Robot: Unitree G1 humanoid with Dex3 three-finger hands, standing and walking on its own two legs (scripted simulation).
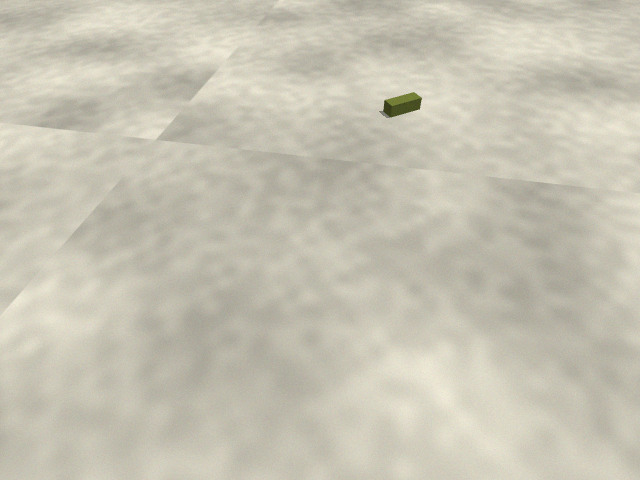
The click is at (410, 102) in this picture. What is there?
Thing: lying carton
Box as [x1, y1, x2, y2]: [383, 92, 421, 117]
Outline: 421,98 413,92 384,100 383,111 390,117 418,109
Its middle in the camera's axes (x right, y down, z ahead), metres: +0.51 -0.84 +2.40
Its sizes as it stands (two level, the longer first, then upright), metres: 0.213 0.083 0.075
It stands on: the floor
